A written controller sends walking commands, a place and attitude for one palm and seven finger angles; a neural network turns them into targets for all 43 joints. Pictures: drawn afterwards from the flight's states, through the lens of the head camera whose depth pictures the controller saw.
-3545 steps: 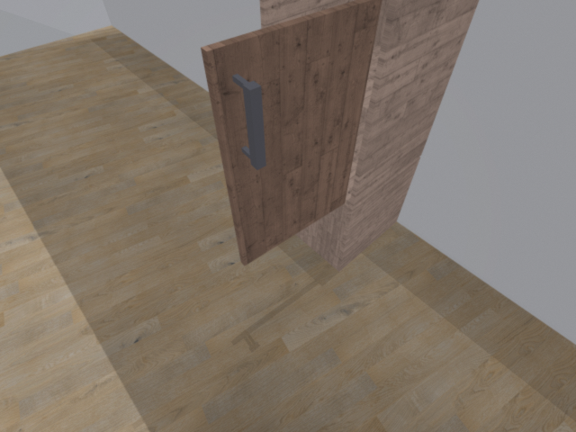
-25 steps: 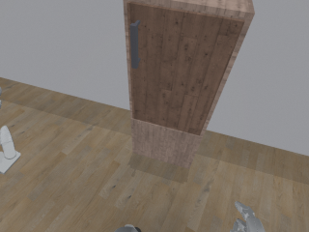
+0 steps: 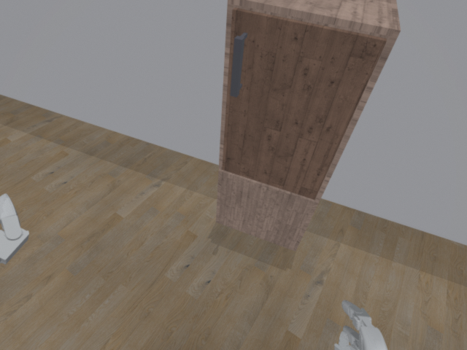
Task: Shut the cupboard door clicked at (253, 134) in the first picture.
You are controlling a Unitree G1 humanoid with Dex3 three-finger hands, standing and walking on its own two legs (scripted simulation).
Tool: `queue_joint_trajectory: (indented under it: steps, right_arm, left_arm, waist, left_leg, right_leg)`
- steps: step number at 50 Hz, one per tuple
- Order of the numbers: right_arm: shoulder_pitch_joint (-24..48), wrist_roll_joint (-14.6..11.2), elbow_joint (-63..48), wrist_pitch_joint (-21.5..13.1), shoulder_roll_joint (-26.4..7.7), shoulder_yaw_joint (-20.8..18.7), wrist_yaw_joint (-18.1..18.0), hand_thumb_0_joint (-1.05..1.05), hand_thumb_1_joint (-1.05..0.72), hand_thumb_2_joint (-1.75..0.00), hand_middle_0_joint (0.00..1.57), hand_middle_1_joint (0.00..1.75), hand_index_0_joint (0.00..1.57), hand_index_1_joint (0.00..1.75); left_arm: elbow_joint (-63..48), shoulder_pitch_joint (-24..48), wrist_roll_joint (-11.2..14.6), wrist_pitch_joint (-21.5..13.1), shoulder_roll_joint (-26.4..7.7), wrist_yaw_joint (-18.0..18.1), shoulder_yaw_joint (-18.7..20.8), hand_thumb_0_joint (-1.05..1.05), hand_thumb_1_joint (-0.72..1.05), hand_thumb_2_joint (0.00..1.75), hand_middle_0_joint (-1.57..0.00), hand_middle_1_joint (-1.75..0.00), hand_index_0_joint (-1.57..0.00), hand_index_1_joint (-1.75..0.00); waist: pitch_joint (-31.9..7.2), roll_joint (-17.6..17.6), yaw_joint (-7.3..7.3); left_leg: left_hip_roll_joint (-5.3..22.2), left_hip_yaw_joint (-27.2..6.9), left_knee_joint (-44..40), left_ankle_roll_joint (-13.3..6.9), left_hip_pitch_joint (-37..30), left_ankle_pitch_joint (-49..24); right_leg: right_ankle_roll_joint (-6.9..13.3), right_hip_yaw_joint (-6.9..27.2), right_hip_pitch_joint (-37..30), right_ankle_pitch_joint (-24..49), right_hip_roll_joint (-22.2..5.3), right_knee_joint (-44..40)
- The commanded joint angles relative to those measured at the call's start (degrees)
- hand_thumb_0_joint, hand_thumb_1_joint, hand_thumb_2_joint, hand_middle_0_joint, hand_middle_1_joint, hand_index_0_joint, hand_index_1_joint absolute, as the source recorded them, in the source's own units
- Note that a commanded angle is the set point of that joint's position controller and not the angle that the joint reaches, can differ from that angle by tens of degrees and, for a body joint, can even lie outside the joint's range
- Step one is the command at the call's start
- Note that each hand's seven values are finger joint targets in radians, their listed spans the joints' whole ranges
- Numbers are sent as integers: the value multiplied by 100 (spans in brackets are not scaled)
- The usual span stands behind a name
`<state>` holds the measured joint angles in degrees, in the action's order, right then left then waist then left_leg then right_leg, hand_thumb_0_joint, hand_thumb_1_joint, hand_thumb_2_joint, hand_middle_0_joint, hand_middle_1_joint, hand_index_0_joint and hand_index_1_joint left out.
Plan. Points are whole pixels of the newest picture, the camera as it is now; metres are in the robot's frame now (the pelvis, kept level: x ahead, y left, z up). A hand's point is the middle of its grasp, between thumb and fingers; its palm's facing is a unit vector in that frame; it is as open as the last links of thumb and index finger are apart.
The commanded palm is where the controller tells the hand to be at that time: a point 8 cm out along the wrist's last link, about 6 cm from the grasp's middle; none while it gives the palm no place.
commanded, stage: stop stepping back and stand still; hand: left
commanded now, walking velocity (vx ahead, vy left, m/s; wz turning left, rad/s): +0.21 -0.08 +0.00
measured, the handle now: (239, 65) +0.81 +0.04 +0.12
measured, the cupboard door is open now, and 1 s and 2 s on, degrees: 0 0 0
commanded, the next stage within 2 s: let the arm hang, fingers relaxed in 1.16 s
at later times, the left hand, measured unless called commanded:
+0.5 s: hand (26, 256) +0.18 +0.26 +0.17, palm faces +0.33 -0.82 -0.46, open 7.4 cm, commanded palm +0.12 +0.31 +0.18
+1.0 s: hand (46, 225) +0.23 +0.26 +0.16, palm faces +0.32 -0.84 -0.44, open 7.4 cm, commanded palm +0.17 +0.31 +0.18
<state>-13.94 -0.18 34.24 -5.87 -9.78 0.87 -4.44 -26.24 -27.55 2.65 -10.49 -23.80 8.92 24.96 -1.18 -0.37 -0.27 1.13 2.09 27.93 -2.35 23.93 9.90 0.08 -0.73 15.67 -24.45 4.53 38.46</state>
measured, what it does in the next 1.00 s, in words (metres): steps on the spot: right foot, then left foot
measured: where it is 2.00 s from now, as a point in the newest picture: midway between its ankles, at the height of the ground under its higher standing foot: outside the picture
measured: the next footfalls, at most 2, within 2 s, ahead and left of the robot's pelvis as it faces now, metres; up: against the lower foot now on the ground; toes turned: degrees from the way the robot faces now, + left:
right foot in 0.08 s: -0.03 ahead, -0.05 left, +0.00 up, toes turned -7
left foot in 0.24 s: +0.08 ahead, +0.11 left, +0.00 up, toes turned -3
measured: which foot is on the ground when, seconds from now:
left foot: down 0.00-0.10, up 0.12-0.22, down 0.24-1.00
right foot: up 0.00-0.06, down 0.08-1.00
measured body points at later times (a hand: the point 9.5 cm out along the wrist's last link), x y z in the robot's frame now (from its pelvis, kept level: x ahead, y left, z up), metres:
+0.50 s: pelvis -0.04 +0.02 +0.00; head -0.04 +0.03 +0.45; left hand +0.16 +0.30 +0.19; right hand +0.07 -0.21 -0.09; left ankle +0.04 +0.11 -0.74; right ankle -0.07 -0.05 -0.74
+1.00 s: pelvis +0.00 +0.02 +0.00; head +0.00 +0.03 +0.45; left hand +0.20 +0.31 +0.18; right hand +0.14 -0.23 -0.08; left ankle +0.04 +0.12 -0.74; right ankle -0.07 -0.05 -0.74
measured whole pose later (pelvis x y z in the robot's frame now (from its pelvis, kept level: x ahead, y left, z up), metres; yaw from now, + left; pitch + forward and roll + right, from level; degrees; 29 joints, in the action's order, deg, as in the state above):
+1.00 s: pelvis +0.00 +0.02 +0.00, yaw -6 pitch +1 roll -1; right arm -12.0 -0.6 34.3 -3.3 -11.6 1.4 -4.3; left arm -26.6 -31.9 3.6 -10.6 -24.3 8.8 22.6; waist -1.8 0.8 -0.2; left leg 0.1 3.5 28.1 -1.9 17.7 11.8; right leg 3.4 -1.5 7.7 -17.9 4.1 24.2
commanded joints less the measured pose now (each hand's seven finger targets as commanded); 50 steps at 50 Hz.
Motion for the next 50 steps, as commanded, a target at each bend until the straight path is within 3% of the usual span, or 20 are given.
queue_joint_trajectory:
  steps: [1, 4, 6, 7, 10, 11, 12, 13, 14, 15, 17, 21, 24, 25, 27, 29, 32, 36, 41, 50]
  right_arm:
    - [417, 33, -831, -274, -814, -296, 35, 0, -90, -90, 20, 30, 20, 30]
    - [397, 161, -621, -62, -906, -322, 56, 0, -90, -90, 20, 30, 20, 30]
    - [427, 53, -551, 47, -884, -360, 16, 0, -90, -90, 20, 30, 20, 30]
    - [517, 36, -576, 80, -914, -327, -8, 0, -90, -90, 20, 30, 20, 30]
    - [582, 36, -474, 7, -965, -267, -144, 0, -90, -90, 20, 30, 20, 30]
    - [542, 49, -499, -33, -1034, -270, -184, 0, -90, -90, 20, 30, 20, 30]
    - [547, 27, -587, -95, -1088, -268, -195, 0, -90, -90, 20, 30, 20, 30]
    - [578, 10, -543, -158, -963, -202, -176, 0, -90, -90, 20, 30, 20, 30]
    - [609, 51, -583, -182, -956, -209, -166, 0, -90, -90, 20, 30, 20, 30]
    - [654, 76, -619, -234, -929, -243, -150, 0, -90, -90, 20, 30, 20, 30]
    - [580, 100, -615, -288, -882, -256, -41, 0, -90, -90, 20, 30, 20, 30]
    - [492, 80, -717, -189, -870, -254, 12, 0, -90, -90, 20, 30, 20, 30]
    - [359, 137, -686, -58, -830, -270, 5, 0, -90, -90, 20, 30, 20, 30]
    - [419, 102, -653, -48, -837, -317, 27, 0, -90, -90, 20, 30, 20, 30]
    - [408, 28, -626, 51, -831, -313, 46, 0, -90, -90, 20, 30, 20, 30]
    - [453, -26, -604, 65, -814, -263, 41, 0, -90, -90, 20, 30, 20, 30]
    - [530, -63, -567, 28, -860, -246, -16, 0, -90, -90, 20, 30, 20, 30]
    - [634, -24, -594, -27, -891, -185, -80, 0, -90, -90, 20, 30, 20, 30]
    - [593, -26, -673, -77, -870, -215, -59, 0, -90, -90, 20, 30, 20, 30]
    - [526, -71, -807, 30, -903, -239, -44, 0, -90, -90, 20, 30, 20, 30]
  left_arm:
    - [-1792, -197, 15, -270, -924, 94, 403, 0, 90, 90, -20, -30, -20, -30]
    - [-1648, 62, 103, -264, -1347, 112, 743, 0, 90, 90, -20, -30, -20, -30]
    - [-1187, 174, 106, -105, -1016, 181, 446, 0, 90, 90, -20, -30, -20, -30]
    - [-1100, 376, 80, -89, -1017, 226, 409, 0, 90, 90, -20, -30, -20, -30]
    - [-1103, 969, -23, -168, -1176, 276, 426, 0, 90, 90, -20, -30, -20, -30]
    - [-1062, 912, -61, -194, -1123, 261, 405, 0, 90, 90, -20, -30, -20, -30]
    - [-1245, 921, -68, -241, -1048, 251, 358, 0, 90, 90, -20, -30, -20, -30]
    - [-1251, 804, -35, -308, -1172, 234, 488, 0, 90, 90, -20, -30, -20, -30]
    - [-1206, 536, -51, -288, -1142, 199, 545, 0, 90, 90, -20, -30, -20, -30]
    - [-1402, 512, -37, -290, -1256, 156, 620, 0, 90, 90, -20, -30, -20, -30]
    - [-1564, 220, -46, -280, -978, 131, 414, 0, 90, 90, -20, -30, -20, -30]
    - [-1565, -318, -30, -197, -1015, 149, 476, 0, 90, 90, -20, -30, -20, -30]
    - [-1398, -249, 44, -231, -1255, 188, 788, 0, 90, 90, -20, -30, -20, -30]
    - [-1389, -242, 57, -221, -1338, 190, 874, 0, 90, 90, -20, -30, -20, -30]
    - [-1075, -425, 116, -130, -1030, 209, 652, 0, 90, 90, -20, -30, -20, -30]
    - [-977, -347, 114, -169, -1074, 246, 651, 0, 90, 90, -20, -30, -20, -30]
    - [-878, 9, 57, -209, -1065, 220, 498, 0, 90, 90, -20, -30, -20, -30]
    - [-1084, 274, -13, -289, -1054, 147, 356, 0, 90, 90, -20, -30, -20, -30]
    - [-1198, 121, 4, -409, -1079, 147, 479, 0, 90, 90, -20, -30, -20, -30]
    - [-1126, -390, 124, -292, -1104, 122, 604, 0, 90, 90, -20, -30, -20, -30]
  waist:
    - [-513, -896, -3]
    - [-525, 230, -62]
    - [-52, 1237, -53]
    - [250, 1164, -106]
    - [357, -159, -166]
    - [422, -672, -141]
    - [422, -1242, -133]
    - [181, -1584, -113]
    - [164, -1519, -61]
    - [135, -1408, -14]
    - [-25, -968, 14]
    - [-171, -990, -44]
    - [-341, -321, -116]
    - [-512, 164, -86]
    - [-149, 431, -89]
    - [-140, 496, -80]
    - [-134, 194, -50]
    - [4, -492, -7]
    - [-190, -427, 11]
    - [-848, -338, 9]
  left_leg:
    - [493, -373, -1303, 441, -302, 2317]
    - [102, 65, 1419, 421, -1245, 710]
    - [51, -437, 2354, 366, -614, 972]
    - [156, -460, 2202, 299, -405, 993]
    - [174, -266, 332, 137, -1149, 1159]
    - [441, -783, -289, -36, -1147, 1643]
    - [993, -1755, -1008, -277, -1067, 2197]
    - [1430, -2545, -1926, -336, -697, 3724]
    - [1557, -2753, -2360, -231, -210, 4209]
    - [1552, -2692, -2448, -140, -42, 4021]
    - [1372, -1896, -2267, -81, 22, 3225]
    - [783, -831, -1675, 216, 241, 2662]
    - [470, -438, -350, 250, -275, 1278]
    - [338, -290, 148, 273, -546, 1055]
    - [278, -279, 769, 244, -412, 587]
    - [256, -280, 753, 227, -361, 350]
    - [296, -319, 235, 146, -827, -145]
    - [658, -849, -431, -44, -1103, -610]
    - [527, -738, -506, 6, -976, -60]
    - [551, -540, -169, 71, -1456, -1723]
  right_leg:
    - [275, -190, -735, -26, -74, -1539]
    - [1090, 1645, 1022, -738, -1678, -2690]
    - [1286, 2196, 1424, -1974, -1972, -2825]
    - [1192, 2020, 1451, -1803, -1936, -2719]
    - [676, 1011, 1267, -1099, -1269, -1646]
    - [477, 776, 1287, -806, -872, -1095]
    - [232, 409, 1217, -324, -405, -416]
    - [65, 31, 864, -432, -151, 259]
    - [77, 26, 477, -374, -61, 755]
    - [84, 60, 330, -273, -77, 888]
    - [110, -88, -189, -115, -93, 434]
    - [201, -300, -1205, 173, -118, -1265]
    - [609, 725, -723, 343, -934, -1958]
    - [673, 1259, -343, -262, -1249, -2224]
    - [859, 1798, 48, -198, -1672, -2483]
    - [797, 1624, -181, 898, -1671, -2256]
    - [417, 1068, -239, 1873, -1332, -1816]
    - [5, 490, -85, 1571, -740, -1585]
    - [80, 633, -398, 1400, -798, -1850]
    - [19, 529, -754, 2959, -789, -1586]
